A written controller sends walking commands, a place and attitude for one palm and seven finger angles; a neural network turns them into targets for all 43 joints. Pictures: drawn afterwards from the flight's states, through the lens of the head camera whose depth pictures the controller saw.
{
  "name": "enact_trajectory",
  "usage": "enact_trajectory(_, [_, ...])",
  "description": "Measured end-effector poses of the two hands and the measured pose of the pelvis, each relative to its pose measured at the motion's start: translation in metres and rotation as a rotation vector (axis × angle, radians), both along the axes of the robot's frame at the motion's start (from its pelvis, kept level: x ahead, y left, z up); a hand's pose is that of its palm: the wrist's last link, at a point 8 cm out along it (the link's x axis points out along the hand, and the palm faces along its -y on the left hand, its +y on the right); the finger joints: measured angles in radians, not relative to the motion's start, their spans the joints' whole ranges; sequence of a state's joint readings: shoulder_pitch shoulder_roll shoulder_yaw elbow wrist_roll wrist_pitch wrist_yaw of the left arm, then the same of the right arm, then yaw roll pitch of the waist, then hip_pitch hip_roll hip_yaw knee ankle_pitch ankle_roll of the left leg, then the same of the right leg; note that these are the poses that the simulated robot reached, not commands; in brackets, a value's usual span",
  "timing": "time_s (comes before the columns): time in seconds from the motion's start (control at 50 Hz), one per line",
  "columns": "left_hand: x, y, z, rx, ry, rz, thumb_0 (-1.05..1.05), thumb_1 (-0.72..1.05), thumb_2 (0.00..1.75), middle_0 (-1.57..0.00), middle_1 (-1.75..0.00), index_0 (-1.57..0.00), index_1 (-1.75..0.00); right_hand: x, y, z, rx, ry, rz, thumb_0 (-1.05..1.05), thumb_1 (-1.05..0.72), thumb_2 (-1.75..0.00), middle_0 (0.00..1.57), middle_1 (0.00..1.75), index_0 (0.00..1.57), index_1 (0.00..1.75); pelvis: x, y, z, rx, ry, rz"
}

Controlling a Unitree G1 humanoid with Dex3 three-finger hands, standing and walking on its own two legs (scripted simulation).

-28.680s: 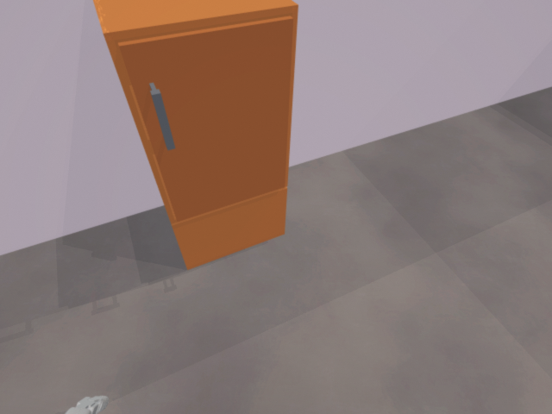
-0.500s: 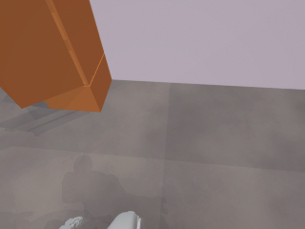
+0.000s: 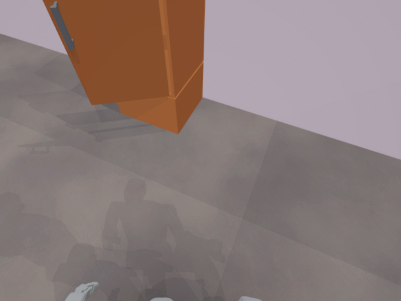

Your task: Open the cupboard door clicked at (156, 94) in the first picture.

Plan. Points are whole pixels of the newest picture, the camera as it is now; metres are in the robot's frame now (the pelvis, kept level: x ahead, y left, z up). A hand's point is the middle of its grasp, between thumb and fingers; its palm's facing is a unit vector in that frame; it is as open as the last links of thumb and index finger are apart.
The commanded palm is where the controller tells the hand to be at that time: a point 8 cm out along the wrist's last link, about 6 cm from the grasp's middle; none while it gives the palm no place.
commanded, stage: turn to face it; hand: left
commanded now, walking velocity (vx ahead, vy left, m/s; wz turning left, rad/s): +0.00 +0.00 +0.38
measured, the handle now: (63, 26) +1.00 +0.58 +0.00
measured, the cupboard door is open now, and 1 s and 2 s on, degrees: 35 35 35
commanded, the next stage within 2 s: take the last steps up to it in 0.26 s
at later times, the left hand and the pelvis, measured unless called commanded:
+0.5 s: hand out of the picture -0.02 +0.20 -0.18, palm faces +0.25 -0.95 -0.19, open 7.4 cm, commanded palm none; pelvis +0.00 +0.00 +0.00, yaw +11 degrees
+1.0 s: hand out of the picture +0.01 +0.19 -0.16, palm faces +0.38 -0.91 -0.16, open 7.4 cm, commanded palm none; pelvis +0.09 +0.05 +0.01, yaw +19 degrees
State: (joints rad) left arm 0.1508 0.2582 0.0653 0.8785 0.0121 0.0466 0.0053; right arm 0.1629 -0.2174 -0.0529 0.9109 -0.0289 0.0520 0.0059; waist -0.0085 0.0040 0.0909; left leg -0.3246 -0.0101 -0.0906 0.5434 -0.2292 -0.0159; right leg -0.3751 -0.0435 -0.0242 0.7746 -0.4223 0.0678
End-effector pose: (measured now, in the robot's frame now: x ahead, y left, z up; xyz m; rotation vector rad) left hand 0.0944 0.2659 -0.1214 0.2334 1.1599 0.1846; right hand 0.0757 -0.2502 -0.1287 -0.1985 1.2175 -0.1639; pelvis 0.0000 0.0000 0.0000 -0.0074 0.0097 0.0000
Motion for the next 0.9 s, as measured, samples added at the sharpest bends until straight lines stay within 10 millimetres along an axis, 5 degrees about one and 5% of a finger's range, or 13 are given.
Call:
enact_trajectory(0.1, [-0.018, -0.02, 0.004, 0.028, -0.026, 0.035, 0.0, 0.91, 0.9, -0.2, -0.3, -0.2, -0.3, 0.009, -0.017, -0.016, 0.034, 0.016, 0.025, 0.0, -0.91, -0.9, 0.2, 0.29, 0.2, 0.3, -0.001, -0.018, -0.006, 0.02, -0.012, 0.055])
enact_trajectory(0.22, [-0.056, -0.041, 0.005, -0.015, 0.048, 0.108, 0.0, 0.9, 0.9, -0.2, -0.3, -0.2, -0.3, 0.026, -0.021, -0.005, 0.034, 0.029, 0.072, 0.0, -0.91, -0.9, 0.2, 0.29, 0.2, 0.3, 0.003, -0.023, 0.005, 0.041, -0.016, 0.113])
enact_trajectory(0.32, [-0.088, -0.046, -0.007, -0.07, 0.098, 0.178, 0.0, 0.9, 0.9, -0.2, -0.3, -0.2, -0.3, 0.047, -0.006, 0.003, 0.013, 0.025, 0.141, 0.0, -0.91, -0.9, 0.2, 0.29, 0.2, 0.3, 0.005, -0.018, 0.006, 0.043, -0.011, 0.154])
enact_trajectory(0.46, [-0.131, -0.027, -0.035, -0.116, 0.196, 0.276, 0.0, 0.9, 0.9, -0.2, -0.3, -0.2, -0.3, 0.071, 0.03, 0.006, -0.023, -0.036, 0.243, 0.0, -0.91, -0.9, 0.2, 0.29, 0.2, 0.3, 0.004, 0.0, -0.005, 0.016, -0.016, 0.189])
enact_trajectory(0.6, [-0.108, -0.012, -0.014, -0.101, 0.129, 0.29, 0.01, 0.91, 0.9, -0.2, -0.3, -0.2, -0.3, 0.051, 0.042, 0.006, 0.011, 0.01, 0.256, 0.0, -0.91, -0.9, 0.2, 0.29, 0.2, 0.3, 0.013, 0.004, 0.007, -0.001, -0.016, 0.226])
enact_trajectory(0.74, [-0.067, -0.013, -0.009, -0.041, -0.003, 0.289, 0.0, 0.91, 0.9, -0.2, -0.3, -0.2, -0.3, 0.036, 0.02, -0.023, 0.037, 0.127, 0.233, 0.0, -0.91, -0.9, 0.2, 0.29, 0.2, 0.3, 0.036, -0.004, -0.007, 0.026, -0.029, 0.266])
enact_trajectory(0.9, [-0.093, -0.031, -0.003, -0.107, 0.131, 0.368, 0.0, 0.91, 0.9, -0.2, -0.3, -0.2, -0.3, 0.09, 0.036, -0.001, 0.032, 0.123, 0.263, 0.01, -0.91, -0.9, 0.2, 0.29, 0.2, 0.3, 0.069, 0.017, 0.012, 0.032, -0.014, 0.309])
